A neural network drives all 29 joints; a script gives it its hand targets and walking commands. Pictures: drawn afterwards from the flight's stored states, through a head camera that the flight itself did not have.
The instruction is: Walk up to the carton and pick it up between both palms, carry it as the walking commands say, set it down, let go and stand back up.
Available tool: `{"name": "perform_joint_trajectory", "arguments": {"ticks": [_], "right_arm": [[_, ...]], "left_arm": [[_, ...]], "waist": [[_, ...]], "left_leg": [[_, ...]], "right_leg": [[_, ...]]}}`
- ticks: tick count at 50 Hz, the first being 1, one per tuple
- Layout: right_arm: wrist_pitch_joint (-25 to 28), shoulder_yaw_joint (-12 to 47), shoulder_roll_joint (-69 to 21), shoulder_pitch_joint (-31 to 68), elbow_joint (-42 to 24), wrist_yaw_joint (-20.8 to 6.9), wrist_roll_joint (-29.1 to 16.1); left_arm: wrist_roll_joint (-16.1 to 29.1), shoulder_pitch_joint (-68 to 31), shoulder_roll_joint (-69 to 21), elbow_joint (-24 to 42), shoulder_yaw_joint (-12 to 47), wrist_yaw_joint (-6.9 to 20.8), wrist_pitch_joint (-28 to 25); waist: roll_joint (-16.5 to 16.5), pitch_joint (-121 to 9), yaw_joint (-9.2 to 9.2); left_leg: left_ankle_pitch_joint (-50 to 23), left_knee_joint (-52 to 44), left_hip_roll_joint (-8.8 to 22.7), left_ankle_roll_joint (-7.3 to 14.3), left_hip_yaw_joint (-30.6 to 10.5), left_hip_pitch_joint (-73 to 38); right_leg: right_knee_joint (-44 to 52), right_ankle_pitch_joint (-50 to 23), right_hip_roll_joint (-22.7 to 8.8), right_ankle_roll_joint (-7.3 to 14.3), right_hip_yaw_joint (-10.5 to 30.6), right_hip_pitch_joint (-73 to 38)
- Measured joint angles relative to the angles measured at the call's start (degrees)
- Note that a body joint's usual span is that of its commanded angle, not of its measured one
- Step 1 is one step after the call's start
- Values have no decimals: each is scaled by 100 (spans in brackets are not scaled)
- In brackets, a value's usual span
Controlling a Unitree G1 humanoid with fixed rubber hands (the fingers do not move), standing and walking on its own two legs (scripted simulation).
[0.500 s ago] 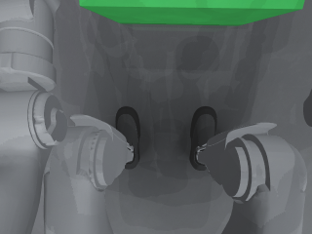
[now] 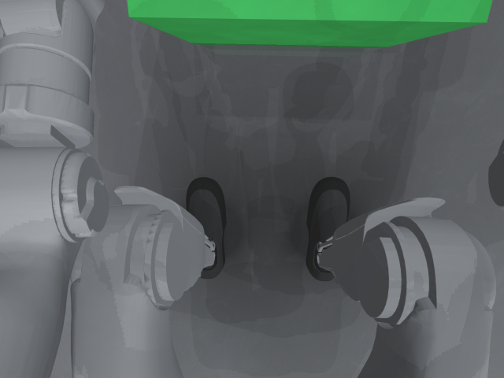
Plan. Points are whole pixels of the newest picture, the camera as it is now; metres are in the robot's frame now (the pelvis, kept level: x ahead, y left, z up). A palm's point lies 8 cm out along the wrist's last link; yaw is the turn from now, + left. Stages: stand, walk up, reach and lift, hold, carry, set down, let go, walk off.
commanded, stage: reach and lift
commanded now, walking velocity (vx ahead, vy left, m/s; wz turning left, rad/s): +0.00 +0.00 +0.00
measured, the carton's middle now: out of the picture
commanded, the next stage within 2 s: none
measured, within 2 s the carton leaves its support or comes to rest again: leaves its support in 1.30 s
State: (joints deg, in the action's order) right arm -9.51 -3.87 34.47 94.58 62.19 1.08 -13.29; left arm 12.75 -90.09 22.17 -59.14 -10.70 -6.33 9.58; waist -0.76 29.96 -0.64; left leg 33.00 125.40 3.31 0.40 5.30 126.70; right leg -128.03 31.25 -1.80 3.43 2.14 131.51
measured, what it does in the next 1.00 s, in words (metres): stands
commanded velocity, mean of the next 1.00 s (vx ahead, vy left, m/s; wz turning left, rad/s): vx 0.00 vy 0.00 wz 0.00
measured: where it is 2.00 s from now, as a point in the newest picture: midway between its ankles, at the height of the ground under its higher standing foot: (265, 244)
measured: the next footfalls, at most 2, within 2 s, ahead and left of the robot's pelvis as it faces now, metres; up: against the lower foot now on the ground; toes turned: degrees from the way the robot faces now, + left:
none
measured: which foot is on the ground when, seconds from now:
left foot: down 0.00-1.00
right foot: down 0.00-1.00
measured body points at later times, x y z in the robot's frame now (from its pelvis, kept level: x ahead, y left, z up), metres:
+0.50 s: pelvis +0.00 +0.00 +0.00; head +0.39 -0.04 +0.21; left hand +0.59 +0.14 -0.17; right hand +0.60 -0.25 -0.17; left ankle +0.12 +0.12 -0.33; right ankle +0.11 -0.11 -0.33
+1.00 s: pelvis +0.00 +0.00 +0.00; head +0.39 -0.04 +0.21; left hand +0.59 +0.14 -0.18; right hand +0.60 -0.25 -0.17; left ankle +0.12 +0.12 -0.33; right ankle +0.11 -0.11 -0.33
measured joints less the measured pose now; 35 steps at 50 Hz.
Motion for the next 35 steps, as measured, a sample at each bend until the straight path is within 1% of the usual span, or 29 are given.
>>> {"name": "perform_joint_trajectory", "arguments": {"ticks": [10, 18, 22, 25, 35], "right_arm": [[59, 205, -27, 0, 0, 122, -138], [94, 398, -11, 0, 7, 180, -215], [120, 460, 3, 1, 27, 185, -282], [140, 464, -5, 29, 87, 186, -283], [147, 465, 8, 83, 180, 90, -284]], "left_arm": [[74, -44, -54, 0, 224, 0, -26], [75, -124, -184, -5, 243, -1, -59], [76, -122, -186, -8, 244, 21, -67], [76, -122, -190, -12, 244, 160, -67], [76, -119, -189, -16, 203, 196, -59]], "waist": [[0, 0, 37], [0, -2, 44], [0, -2, 44], [0, -5, 45], [0, -5, 49]], "left_leg": [[0, 0, -6, 0, -2, -6], [0, 0, -11, 0, -4, -12], [0, 0, -14, 0, -5, -12], [0, 0, -16, 0, -6, -12], [-1, 0, -26, 0, -9, -9]], "right_leg": [[0, 2, 0, 0, 0, -8], [0, 3, 0, 0, 0, -16], [0, 3, 0, 0, 0, -17], [0, 3, 0, 0, 0, -17], [-2, 11, 0, 2, 0, -18]]}}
